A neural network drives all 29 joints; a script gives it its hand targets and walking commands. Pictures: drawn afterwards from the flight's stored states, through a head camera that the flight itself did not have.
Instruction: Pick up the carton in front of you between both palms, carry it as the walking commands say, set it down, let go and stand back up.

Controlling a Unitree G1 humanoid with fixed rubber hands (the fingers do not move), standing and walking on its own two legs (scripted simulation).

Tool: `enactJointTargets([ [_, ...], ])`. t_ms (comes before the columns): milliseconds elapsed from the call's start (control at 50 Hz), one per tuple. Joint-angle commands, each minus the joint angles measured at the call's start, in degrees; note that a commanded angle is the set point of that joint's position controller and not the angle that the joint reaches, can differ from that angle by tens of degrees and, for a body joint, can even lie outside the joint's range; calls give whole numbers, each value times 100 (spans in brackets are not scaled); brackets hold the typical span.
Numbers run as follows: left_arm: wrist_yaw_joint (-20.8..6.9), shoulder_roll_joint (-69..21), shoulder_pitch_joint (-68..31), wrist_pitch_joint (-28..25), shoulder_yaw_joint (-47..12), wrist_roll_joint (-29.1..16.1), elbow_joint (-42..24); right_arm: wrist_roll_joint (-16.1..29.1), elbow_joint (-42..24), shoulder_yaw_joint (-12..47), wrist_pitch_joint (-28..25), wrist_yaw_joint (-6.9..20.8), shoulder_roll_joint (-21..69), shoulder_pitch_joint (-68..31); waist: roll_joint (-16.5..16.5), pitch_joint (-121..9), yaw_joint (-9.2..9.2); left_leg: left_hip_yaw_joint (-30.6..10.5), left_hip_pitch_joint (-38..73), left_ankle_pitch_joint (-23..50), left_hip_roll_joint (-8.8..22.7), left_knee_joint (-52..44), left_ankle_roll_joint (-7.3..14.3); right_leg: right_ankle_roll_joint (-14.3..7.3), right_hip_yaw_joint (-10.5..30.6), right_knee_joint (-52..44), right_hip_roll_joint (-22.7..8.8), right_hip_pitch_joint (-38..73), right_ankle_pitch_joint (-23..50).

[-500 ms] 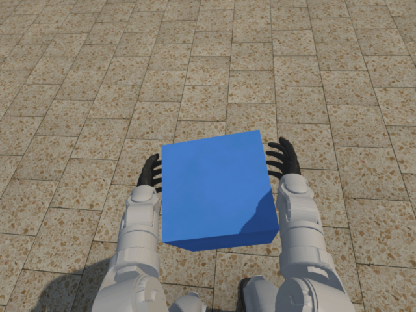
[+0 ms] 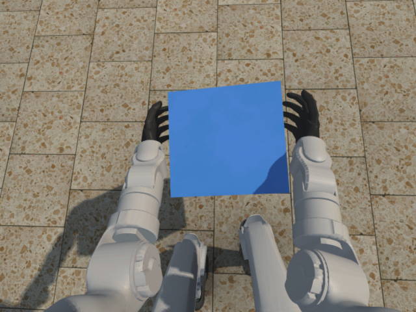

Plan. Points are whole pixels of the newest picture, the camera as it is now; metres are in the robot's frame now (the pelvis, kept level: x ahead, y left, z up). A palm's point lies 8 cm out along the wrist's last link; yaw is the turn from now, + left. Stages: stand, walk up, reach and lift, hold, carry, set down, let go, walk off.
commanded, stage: set down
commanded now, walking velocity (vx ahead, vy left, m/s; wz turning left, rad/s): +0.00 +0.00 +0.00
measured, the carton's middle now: (229, 149) +0.43 -0.06 -0.17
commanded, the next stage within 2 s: none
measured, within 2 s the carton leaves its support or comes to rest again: rests again in 1.62 s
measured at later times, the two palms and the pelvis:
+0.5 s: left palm (175, 142) +0.48 +0.07 -0.24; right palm (288, 150) +0.42 -0.21 -0.22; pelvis -0.03 -0.01 -0.13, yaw +2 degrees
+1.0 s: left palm (186, 142) +0.52 +0.06 -0.37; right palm (280, 155) +0.44 -0.22 -0.34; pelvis -0.04 +0.00 -0.21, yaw +0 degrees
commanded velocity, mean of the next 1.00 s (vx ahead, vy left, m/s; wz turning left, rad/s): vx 0.00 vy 0.00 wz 0.00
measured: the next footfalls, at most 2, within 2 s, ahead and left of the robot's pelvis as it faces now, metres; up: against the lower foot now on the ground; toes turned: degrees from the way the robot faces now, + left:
none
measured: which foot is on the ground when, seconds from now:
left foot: down 0.00-1.00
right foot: down 0.00-1.00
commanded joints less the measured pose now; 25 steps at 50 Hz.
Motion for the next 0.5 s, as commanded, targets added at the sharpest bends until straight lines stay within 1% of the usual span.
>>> enactJointTargets([
  [0, -1493, -4745, -3930, -387, -2651, -507, -528, 315, 731, 2792, 266, 1135, 4869, -2761, -109, -4653, -318, 114, 133, 1189, -122, -747, -267, -241, -608, 286, 374, 3860, 1369],
  [20, -1508, -4731, -3854, -315, -2623, -513, -226, 272, 855, 2747, 258, 1094, 4811, -2659, -173, -4736, -365, 100, 88, 1211, -74, -776, -269, -134, -810, 418, 393, 3835, 1391],
  [40, -1534, -4313, -4141, -377, -2709, -438, -546, 368, 679, 3040, 280, 1011, 5102, -2903, -321, -4976, 143, 287, -264, 958, -213, -533, -169, -110, -618, 581, 447, 4075, 1247],
  [60, -1550, -4038, -4208, -338, -2591, -362, -413, 589, 749, 3071, 296, 1005, 5007, -3022, -260, -4779, 23, 221, -309, 961, -131, -445, -160, -77, -679, 706, 419, 3551, 1138],
  [80, -1573, -4311, -4275, -304, -2454, -402, -247, 376, 1354, 2785, 346, 982, 5010, -2636, -282, -4707, -151, 282, -280, 759, -192, -380, -145, -88, -683, 657, 428, 3624, 911],
  [100, -1537, -4103, -4244, -314, -2673, -504, -395, 462, 558, 3207, 270, 877, 5124, -2733, -325, -5147, -9, 285, -302, 808, -190, -243, -130, -14, -781, 936, 467, 3560, 1126],
  [120, -1643, -4249, -4140, -284, -2466, -417, 30, 646, 350, 3149, 239, 877, 4962, -3515, -297, -4966, 67, 252, -631, 984, -141, -167, -123, -45, -687, 990, 404, 3509, 1337],
  [140, -1677, -4193, -4581, -335, -2764, -623, -544, 747, 312, 3224, 246, 845, 5115, -3575, -304, -5432, 77, 389, -841, 1057, -204, 192, -183, -26, -597, 1147, 397, 3809, 1517],
  [160, -1685, -4347, -4505, -298, -2605, -643, -113, 710, 460, 3277, 249, 779, 5115, -3550, -390, -5354, -123, 405, -895, 899, -217, 148, -160, 47, -756, 1157, 483, 3750, 1321],
  [180, -1689, -4224, -4319, -296, -2785, -640, -315, 623, 669, 3286, 283, 748, 5129, -3163, -446, -5450, -21, 346, -706, 1196, -240, 283, -138, 64, -794, 1277, 462, 3586, 1610],
  [200, -1730, -4279, -4442, -350, -2865, -742, -508, 720, 678, 3442, 301, 733, 5178, -3064, -448, -5607, -104, 344, -849, 1150, -180, 449, -170, -15, -676, 1373, 420, 3670, 1852],
  [220, -1786, -4334, -4678, -319, -3083, -880, -434, 632, 874, 3124, 308, 702, 5110, -2880, -211, -5480, -300, 409, -1202, 1003, -243, 501, -214, -24, -632, 1312, 478, 3894, 1704],
  [240, -1754, -4323, -4615, -278, -3183, -980, -490, 535, 489, 2950, 279, 726, 4786, -2919, -128, -5550, -542, 286, -1090, 1149, -202, 513, -227, -3, -846, 1605, 459, 3534, 1765],
  [260, -1758, -4190, -4673, -221, -3187, -921, -284, 515, 425, 2984, 289, 680, 4612, -3382, -60, -5392, -693, 294, -1066, 1041, -226, 624, -220, 1, -898, 1601, 453, 3070, 1518],
  [280, -1742, -4410, -4894, -299, -2899, -926, -371, 663, 471, 3100, 287, 694, 4907, -3416, 30, -5495, -479, 416, -1100, 965, -262, 601, -198, -75, -821, 1629, 463, 3163, 1550],
  [300, -1715, -4210, -4769, -234, -2904, -890, -72, 694, 554, 3036, 293, 650, 4741, -3541, 132, -5332, -500, 301, -1106, 709, -198, 692, -189, -47, -890, 1801, 469, 2877, 1158],
  [320, -1651, -3966, -5092, -308, -2927, -991, -295, 877, 510, 3202, 271, 659, 4478, -3634, 283, -5158, -273, 493, -1572, 730, -228, 919, -290, -142, -762, 1889, 384, 2791, 1171],
  [340, -1590, -3831, -5228, -363, -2953, -965, -316, 967, 143, 3441, 224, 675, 4716, -3949, -236, -5556, -357, 429, -1588, 822, -222, 1115, -213, -61, -769, 1936, 441, 3025, 1298],
  [360, -1572, -4094, -4908, -254, -2820, -930, 40, 985, 339, 3122, 287, 707, 4671, -4017, 13, -5510, -227, 447, -1308, 795, -260, 926, -179, 23, -927, 1972, 434, 2985, 1229],
  [380, -1554, -3736, -4985, -283, -2649, -643, 125, 873, 627, 3025, 304, 680, 4747, -3853, -38, -5150, -136, 529, -1612, 704, -269, 1118, -178, -28, -756, 1957, 388, 2548, 1146],
  [400, -1506, -3760, -5236, -356, -2766, -769, -41, 846, 762, 2847, 313, 696, 4623, -3709, -102, -5152, -582, 357, -1517, 515, -235, 1135, -119, -59, -928, 2078, 434, 2482, 1006],
  [420, -1520, -3306, -5682, -387, -2677, -661, -244, 892, 746, 2878, 343, 671, 4502, -4028, -90, -4990, -77, 481, -2054, 454, -210, 1330, -148, -103, -744, 2241, 443, 2499, 944],
  [440, -1566, -3628, -5347, -320, -2613, -736, 198, 897, 487, 2949, 333, 671, 4526, -4292, -239, -5127, -307, 527, -1889, 547, -232, 1357, -76, 63, -857, 2250, 386, 2589, 1049],
  [460, -1571, -3630, -5666, -395, -2731, -998, -207, 933, 242, 3171, 288, 582, 4414, -4312, -429, -5532, -469, 432, -2142, 387, -268, 1562, -86, 14, -824, 2423, 396, 2875, 1034],
  [480, -1556, -3292, -5940, -304, -2806, -818, 61, 1110, 452, 3023, 360, 573, 4659, -4849, -401, -5635, -170, 424, -1792, 590, -207, 1512, -7, 155, -944, 2549, 437, 2670, 1150],
])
